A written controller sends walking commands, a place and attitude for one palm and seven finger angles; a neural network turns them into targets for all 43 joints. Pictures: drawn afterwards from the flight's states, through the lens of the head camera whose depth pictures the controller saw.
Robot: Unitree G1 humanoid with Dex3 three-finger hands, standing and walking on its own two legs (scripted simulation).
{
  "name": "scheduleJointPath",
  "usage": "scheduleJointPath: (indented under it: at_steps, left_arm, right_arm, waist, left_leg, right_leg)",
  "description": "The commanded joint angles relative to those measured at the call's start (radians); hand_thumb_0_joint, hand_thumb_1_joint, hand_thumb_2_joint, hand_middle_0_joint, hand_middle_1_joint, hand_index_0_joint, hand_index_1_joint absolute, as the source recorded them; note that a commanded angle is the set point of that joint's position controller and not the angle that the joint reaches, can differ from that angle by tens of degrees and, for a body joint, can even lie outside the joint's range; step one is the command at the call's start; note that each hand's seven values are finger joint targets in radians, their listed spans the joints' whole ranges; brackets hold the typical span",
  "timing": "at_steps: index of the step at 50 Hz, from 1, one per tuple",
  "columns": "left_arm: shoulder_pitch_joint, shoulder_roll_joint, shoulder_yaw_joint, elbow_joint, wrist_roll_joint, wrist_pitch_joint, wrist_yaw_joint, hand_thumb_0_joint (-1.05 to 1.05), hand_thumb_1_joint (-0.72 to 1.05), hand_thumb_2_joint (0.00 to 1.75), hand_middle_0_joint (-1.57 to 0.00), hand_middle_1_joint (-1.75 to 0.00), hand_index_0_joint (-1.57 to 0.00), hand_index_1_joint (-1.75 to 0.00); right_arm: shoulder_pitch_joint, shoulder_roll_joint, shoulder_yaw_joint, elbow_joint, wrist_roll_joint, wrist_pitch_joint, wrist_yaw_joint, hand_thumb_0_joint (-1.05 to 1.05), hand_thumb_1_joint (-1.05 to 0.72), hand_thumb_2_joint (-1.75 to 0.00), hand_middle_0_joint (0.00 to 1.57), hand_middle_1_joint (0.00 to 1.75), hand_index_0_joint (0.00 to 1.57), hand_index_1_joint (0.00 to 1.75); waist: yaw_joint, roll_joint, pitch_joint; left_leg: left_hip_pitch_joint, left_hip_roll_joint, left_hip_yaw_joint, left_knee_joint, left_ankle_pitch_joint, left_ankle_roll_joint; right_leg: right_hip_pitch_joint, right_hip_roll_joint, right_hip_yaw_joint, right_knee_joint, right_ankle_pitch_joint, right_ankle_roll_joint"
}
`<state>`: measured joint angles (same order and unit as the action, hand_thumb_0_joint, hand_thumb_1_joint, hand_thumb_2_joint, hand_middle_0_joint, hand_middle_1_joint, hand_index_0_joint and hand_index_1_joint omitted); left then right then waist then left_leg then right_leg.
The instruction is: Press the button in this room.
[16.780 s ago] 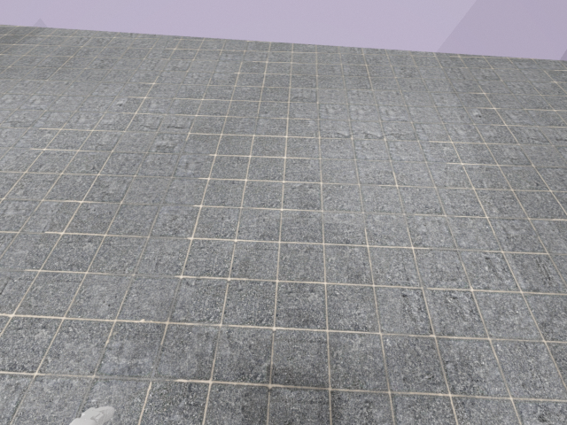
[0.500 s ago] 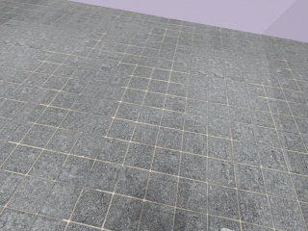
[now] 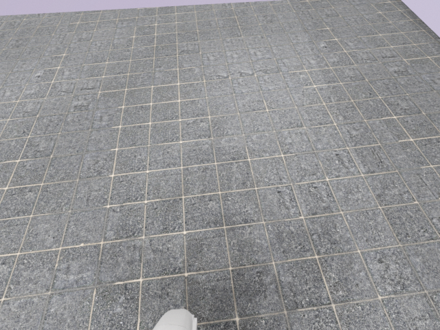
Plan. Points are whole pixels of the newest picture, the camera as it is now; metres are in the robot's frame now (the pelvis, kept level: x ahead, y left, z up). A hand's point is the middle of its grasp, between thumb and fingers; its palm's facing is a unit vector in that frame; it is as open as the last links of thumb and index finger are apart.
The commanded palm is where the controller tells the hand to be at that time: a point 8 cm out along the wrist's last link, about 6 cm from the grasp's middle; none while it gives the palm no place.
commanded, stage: turn or walk to find it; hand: left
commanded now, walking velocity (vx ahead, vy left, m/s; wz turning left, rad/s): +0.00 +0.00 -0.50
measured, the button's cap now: out of the picture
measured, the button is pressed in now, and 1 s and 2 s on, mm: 0 0 0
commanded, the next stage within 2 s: none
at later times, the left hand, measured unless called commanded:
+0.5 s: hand out of the picture +0.13 +0.25 -0.17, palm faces -0.20 -0.96 -0.22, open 7.4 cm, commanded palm none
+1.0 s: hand (166, 321) +0.15 +0.13 -0.15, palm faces -0.48 -0.84 -0.25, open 7.4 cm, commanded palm none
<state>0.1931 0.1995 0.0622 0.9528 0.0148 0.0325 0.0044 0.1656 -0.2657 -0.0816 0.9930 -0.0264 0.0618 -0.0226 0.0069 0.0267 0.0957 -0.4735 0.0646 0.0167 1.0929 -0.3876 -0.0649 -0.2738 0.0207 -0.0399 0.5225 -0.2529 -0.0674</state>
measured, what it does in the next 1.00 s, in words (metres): steps on the spot, turning right: left foot, then right foot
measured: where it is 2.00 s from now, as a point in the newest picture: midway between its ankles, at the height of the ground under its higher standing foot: outside the picture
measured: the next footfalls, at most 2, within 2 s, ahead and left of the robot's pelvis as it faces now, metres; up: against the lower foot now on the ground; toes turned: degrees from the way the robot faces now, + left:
left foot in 0.28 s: +0.05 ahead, +0.16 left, +0.00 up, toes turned -6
right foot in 0.72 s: -0.02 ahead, -0.09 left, +0.00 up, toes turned -30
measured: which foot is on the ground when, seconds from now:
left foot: up 0.00-0.26, down 0.28-0.72, up 0.74-1.00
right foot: down 0.00-0.28, up 0.30-0.70, down 0.72-1.00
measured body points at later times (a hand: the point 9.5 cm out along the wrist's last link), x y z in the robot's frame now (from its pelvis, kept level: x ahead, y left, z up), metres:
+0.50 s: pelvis +0.00 +0.06 +0.00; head +0.04 +0.07 +0.45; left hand +0.14 +0.30 -0.15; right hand +0.01 -0.19 -0.13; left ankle +0.01 +0.16 -0.74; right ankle -0.06 -0.07 -0.65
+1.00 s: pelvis -0.02 +0.01 +0.00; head +0.01 -0.03 +0.45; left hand +0.18 +0.18 -0.13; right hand -0.10 -0.25 -0.15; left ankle +0.05 +0.16 -0.66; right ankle -0.06 -0.07 -0.74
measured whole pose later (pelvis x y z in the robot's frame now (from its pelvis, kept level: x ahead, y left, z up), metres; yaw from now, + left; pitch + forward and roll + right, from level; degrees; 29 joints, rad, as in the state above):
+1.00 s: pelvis -0.02 +0.01 +0.00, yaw -31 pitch +0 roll +2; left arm 0.17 0.19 0.05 0.93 0.01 0.03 0.00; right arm 0.18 -0.25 -0.07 0.95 -0.02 0.06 -0.02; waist -0.01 0.02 0.09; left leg -0.49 0.09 0.01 1.07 -0.39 -0.09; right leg -0.25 0.03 0.00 0.51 -0.26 -0.06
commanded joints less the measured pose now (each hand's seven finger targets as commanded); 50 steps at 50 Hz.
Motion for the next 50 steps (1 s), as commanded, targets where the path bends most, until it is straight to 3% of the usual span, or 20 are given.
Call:
scheduleJointPath:
  at_steps: [1, 8, 10, 12, 13, 14, 15, 16, 18, 20, 27, 32, 34, 35, 36, 37, 38, 41, 43, 50]
  left_arm:
    - [0.033, 0.206, 0.043, -0.054, 0.005, -0.023, 0.007, 0.0, 0.9, 0.9, -0.2, -0.3, -0.2, -0.3]
    - [0.02, 0.239, 0.053, -0.066, 0.011, -0.011, 0.004, 0.0, 0.9, 0.9, -0.2, -0.3, -0.2, -0.3]
    - [-0.015, 0.24, 0.053, -0.075, 0.009, -0.007, 0.006, 0.0, 0.9, 0.9, -0.2, -0.3, -0.2, -0.3]
    - [-0.06, 0.228, 0.049, -0.086, -0.001, 0.0, 0.005, 0.0, 0.9, 0.9, -0.2, -0.3, -0.2, -0.3]
    - [-0.057, 0.184, 0.042, -0.102, -0.007, 0.004, 0.003, 0.0, 0.9, 0.9, -0.2, -0.3, -0.2, -0.3]
    - [-0.03, 0.128, 0.029, -0.118, -0.011, 0.008, -0.009, 0.0, 0.9, 0.9, -0.2, -0.3, -0.2, -0.3]
    - [-0.057, 0.145, 0.032, -0.125, 0.002, 0.012, -0.009, 0.0, 0.9, 0.9, -0.2, -0.3, -0.2, -0.3]
    - [-0.075, 0.163, 0.041, -0.117, 0.01, 0.019, -0.009, 0.0, 0.9, 0.9, -0.2, -0.3, -0.2, -0.3]
    - [-0.039, 0.151, 0.05, -0.097, 0.012, 0.018, -0.026, 0.0, 0.9, 0.9, -0.2, -0.3, -0.2, -0.3]
    - [-0.036, 0.127, 0.042, -0.094, 0.008, 0.02, -0.032, 0.0, 0.9, 0.9, -0.2, -0.3, -0.2, -0.3]
    - [-0.133, 0.093, 0.024, -0.128, 0.005, 0.021, -0.035, 0.0, 0.9, 0.9, -0.2, -0.3, -0.2, -0.3]
    - [-0.127, 0.084, 0.018, -0.126, 0.004, 0.007, -0.033, 0.0, 0.9, 0.9, -0.2, -0.3, -0.2, -0.3]
    - [-0.041, 0.102, 0.023, -0.099, 0.004, -0.005, -0.029, 0.0, 0.9, 0.9, -0.2, -0.3, -0.2, -0.3]
    - [0.039, 0.152, 0.032, -0.075, 0.008, -0.017, -0.023, 0.0, 0.9, 0.9, -0.2, -0.3, -0.2, -0.3]
    - [0.094, 0.271, 0.051, -0.058, 0.017, -0.031, -0.006, 0.0, 0.9, 0.9, -0.2, -0.3, -0.2, -0.3]
    - [0.143, 0.293, 0.053, -0.041, -0.004, -0.024, 0.003, 0.0, 0.9, 0.9, -0.2, -0.3, -0.2, -0.3]
    - [0.132, 0.288, 0.062, -0.047, -0.005, -0.02, 0.013, 0.0, 0.9, 0.9, -0.2, -0.3, -0.2, -0.3]
    - [-0.04, 0.204, 0.041, -0.095, -0.005, -0.014, 0.015, 0.0, 0.9, 0.9, -0.2, -0.3, -0.2, -0.3]
    - [-0.036, 0.195, 0.034, -0.096, -0.003, -0.024, 0.011, 0.0, 0.9, 0.9, -0.2, -0.3, -0.2, -0.3]
    - [0.01, 0.213, 0.042, -0.08, 0.004, -0.023, 0.007, 0.0, 0.9, 0.9, -0.2, -0.3, -0.2, -0.3]
  right_arm:
    - [-0.023, -0.055, 0.003, -0.092, 0.006, -0.029, 0.001, 0.0, -0.9, -0.9, 0.2, 0.3, 0.2, 0.3]
    - [-0.036, -0.053, 0.015, -0.12, 0.018, -0.044, -0.006, 0.0, -0.9, -0.9, 0.2, 0.3, 0.2, 0.3]
    - [0.012, -0.052, 0.016, -0.117, 0.022, -0.052, -0.011, 0.0, -0.9, -0.9, 0.2, 0.3, 0.2, 0.3]
    - [0.102, -0.055, 0.016, -0.09, 0.025, -0.063, -0.015, 0.0, -0.9, -0.9, 0.2, 0.3, 0.2, 0.3]
    - [0.128, -0.101, 0.009, -0.088, 0.02, -0.074, -0.019, 0.0, -0.9, -0.9, 0.2, 0.3, 0.2, 0.3]
    - [0.102, -0.193, -0.008, -0.108, 0.008, -0.074, -0.016, 0.0, -0.9, -0.9, 0.2, 0.3, 0.2, 0.3]
    - [0.086, -0.21, -0.011, -0.123, 0.007, -0.066, -0.015, 0.0, -0.9, -0.9, 0.2, 0.3, 0.2, 0.3]
    - [0.051, -0.174, -0.004, -0.131, 0.003, -0.068, -0.017, 0.0, -0.9, -0.9, 0.2, 0.3, 0.2, 0.3]
    - [-0.012, -0.124, 0.007, -0.15, -0.001, -0.071, -0.015, 0.0, -0.9, -0.9, 0.2, 0.3, 0.2, 0.3]
    - [0.021, -0.106, 0.005, -0.142, 0.001, -0.077, -0.014, 0.0, -0.9, -0.9, 0.2, 0.3, 0.2, 0.3]
    - [0.143, -0.113, -0.019, -0.087, 0.003, -0.076, -0.009, 0.0, -0.9, -0.9, 0.2, 0.3, 0.2, 0.3]
    - [0.129, -0.134, -0.033, -0.071, -0.001, -0.066, 0.002, 0.0, -0.9, -0.9, 0.2, 0.3, 0.2, 0.3]
    - [0.101, -0.143, -0.035, -0.074, 0.004, -0.065, 0.004, 0.0, -0.9, -0.9, 0.2, 0.3, 0.2, 0.3]
    - [0.103, -0.124, -0.032, -0.083, 0.011, -0.064, 0.008, 0.0, -0.9, -0.9, 0.2, 0.3, 0.2, 0.3]
    - [0.103, -0.04, -0.009, -0.118, 0.015, -0.059, 0.014, 0.0, -0.9, -0.9, 0.2, 0.3, 0.2, 0.3]
    - [0.028, -0.036, 0.001, -0.154, 0.015, -0.044, 0.003, 0.0, -0.9, -0.9, 0.2, 0.3, 0.2, 0.3]
    - [-0.005, -0.032, 0.004, -0.159, 0.017, -0.03, -0.009, 0.0, -0.9, -0.9, 0.2, 0.3, 0.2, 0.3]
    - [0.042, -0.057, -0.004, -0.105, 0.006, -0.027, -0.001, 0.0, -0.9, -0.9, 0.2, 0.3, 0.2, 0.3]
    - [0.058, -0.058, -0.002, -0.093, 0.004, -0.025, 0.001, 0.0, -0.9, -0.9, 0.2, 0.3, 0.2, 0.3]
    - [-0.003, -0.057, 0.004, -0.123, 0.007, -0.028, -0.001, 0.0, -0.9, -0.9, 0.2, 0.3, 0.2, 0.3]
  waist:
    - [0.026, -0.127, -0.123]
    - [0.034, -0.168, -0.15]
    - [0.009, -0.18, -0.166]
    - [-0.038, -0.155, -0.181]
    - [-0.048, -0.027, -0.192]
    - [-0.031, 0.263, -0.16]
    - [-0.043, 0.26, -0.117]
    - [-0.031, 0.226, -0.087]
    - [0.014, 0.107, -0.058]
    - [0.001, 0.105, -0.081]
    - [-0.06, 0.131, -0.104]
    - [-0.06, 0.195, -0.108]
    - [-0.009, 0.168, -0.148]
    - [0.029, 0.06, -0.189]
    - [0.055, -0.272, -0.206]
    - [0.086, -0.257, -0.197]
    - [0.086, -0.318, -0.185]
    - [0.002, -0.148, -0.13]
    - [-0.006, -0.157, -0.134]
    - [0.013, -0.155, -0.12]
  left_leg:
    - [-0.069, 0.016, -0.028, -0.044, 0.006, -0.011]
    - [0.046, -0.022, -0.006, -0.291, -0.05, 0.002]
    - [0.122, -0.034, 0.0, -0.42, -0.021, 0.01]
    - [0.312, -0.037, 0.018, -0.644, 0.134, 0.017]
    - [0.446, 0.072, -0.093, -0.762, 0.159, 0.055]
    - [0.5, 0.318, -0.332, -0.832, 0.272, 0.144]
    - [0.37, 0.416, -0.361, -0.844, 0.299, 0.216]
    - [0.29, 0.391, -0.342, -0.846, 0.3, 0.223]
    - [0.281, 0.279, -0.166, -0.81, 0.349, 0.201]
    - [0.337, 0.233, -0.072, -0.778, 0.457, 0.187]
    - [0.469, 0.278, 0.001, -0.719, 0.65, 0.215]
    - [0.41, 0.288, 0.067, -0.646, 0.67, 0.181]
    - [0.376, 0.268, 0.12, -0.541, 0.62, 0.128]
    - [0.275, 0.235, 0.164, -0.395, 0.509, 0.072]
    - [-0.038, 0.115, 0.203, -0.173, -0.032, 0.008]
    - [-0.108, 0.052, 0.089, -0.025, -0.278, -0.002]
    - [-0.112, 0.049, 0.001, 0.049, -0.262, 0.006]
    - [-0.119, 0.065, -0.026, 0.093, -0.041, -0.008]
    - [-0.084, 0.052, -0.014, 0.066, 0.001, -0.02]
    - [-0.064, 0.018, -0.012, -0.065, -0.001, -0.025]
  right_leg:
    - [0.157, -0.261, 0.309, -0.198, 0.253, -0.096]
    - [0.142, -0.235, 0.386, -0.154, 0.348, -0.122]
    - [0.121, -0.221, 0.396, -0.119, 0.398, -0.106]
    - [0.013, -0.172, 0.366, -0.052, 0.335, -0.043]
    - [-0.123, -0.088, 0.309, 0.053, 0.207, 0.008]
    - [-0.314, 0.046, 0.151, 0.259, -0.183, 0.071]
    - [-0.307, 0.022, 0.102, 0.466, -0.346, 0.1]
    - [-0.297, 0.001, 0.128, 0.579, -0.328, 0.108]
    - [-0.303, -0.025, 0.092, 0.692, -0.21, 0.122]
    - [-0.308, -0.037, 0.065, 0.698, -0.161, 0.137]
    - [-0.283, -0.078, -0.005, 0.463, -0.21, 0.149]
    - [-0.125, -0.047, -0.069, 0.212, -0.198, 0.113]
    - [0.014, -0.038, -0.084, 0.0, -0.016, 0.094]
    - [0.188, -0.089, -0.023, -0.125, 0.153, 0.071]
    - [0.399, -0.344, 0.306, -0.159, 0.496, -0.025]
    - [0.331, -0.445, 0.37, -0.116, 0.779, -0.122]
    - [0.239, -0.414, 0.4, -0.152, 0.67, -0.143]
    - [0.191, -0.287, 0.263, -0.153, 0.438, -0.096]
    - [0.163, -0.26, 0.236, -0.157, 0.472, -0.076]
    - [0.139, -0.244, 0.32, -0.172, 0.369, -0.111]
